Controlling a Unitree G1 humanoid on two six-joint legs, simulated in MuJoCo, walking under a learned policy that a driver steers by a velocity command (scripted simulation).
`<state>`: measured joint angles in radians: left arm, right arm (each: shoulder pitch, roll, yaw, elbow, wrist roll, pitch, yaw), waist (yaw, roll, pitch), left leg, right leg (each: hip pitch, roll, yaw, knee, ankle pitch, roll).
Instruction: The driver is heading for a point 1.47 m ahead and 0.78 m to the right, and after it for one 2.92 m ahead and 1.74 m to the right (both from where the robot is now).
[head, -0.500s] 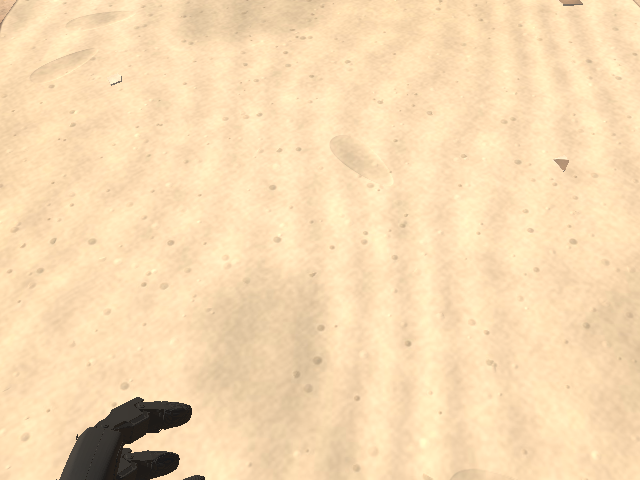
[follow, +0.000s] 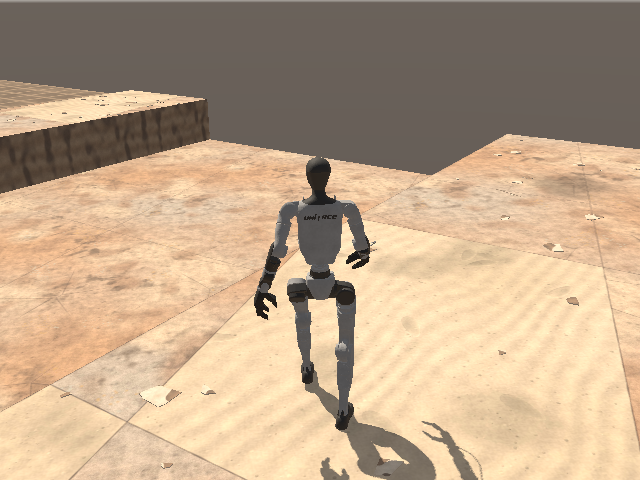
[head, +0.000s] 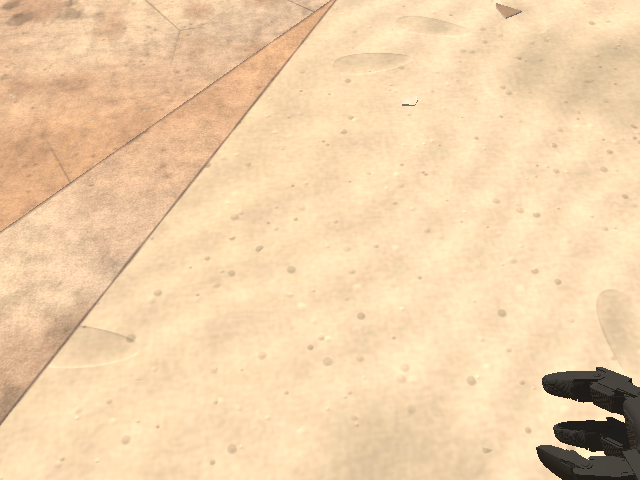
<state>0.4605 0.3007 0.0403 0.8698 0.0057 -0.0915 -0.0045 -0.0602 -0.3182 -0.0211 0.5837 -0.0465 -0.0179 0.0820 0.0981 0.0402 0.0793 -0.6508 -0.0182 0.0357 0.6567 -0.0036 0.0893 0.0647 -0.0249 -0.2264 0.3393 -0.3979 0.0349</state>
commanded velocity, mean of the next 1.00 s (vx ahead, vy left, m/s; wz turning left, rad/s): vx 0.09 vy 0.00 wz -0.71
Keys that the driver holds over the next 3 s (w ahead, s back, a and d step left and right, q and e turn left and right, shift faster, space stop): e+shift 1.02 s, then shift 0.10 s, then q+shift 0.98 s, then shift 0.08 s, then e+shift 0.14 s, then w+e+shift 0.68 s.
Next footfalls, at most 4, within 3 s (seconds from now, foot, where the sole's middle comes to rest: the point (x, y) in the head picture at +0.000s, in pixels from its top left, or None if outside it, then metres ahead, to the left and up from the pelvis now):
0.04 left None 0.24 0.06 -0.76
0.50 right None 0.15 -0.15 -0.76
0.94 left None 0.27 -0.01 -0.76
1.32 right None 0.07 -0.13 -0.76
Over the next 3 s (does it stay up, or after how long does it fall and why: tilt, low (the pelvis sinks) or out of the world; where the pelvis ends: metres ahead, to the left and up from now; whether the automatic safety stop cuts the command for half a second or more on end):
stays up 0.45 -0.20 -0.03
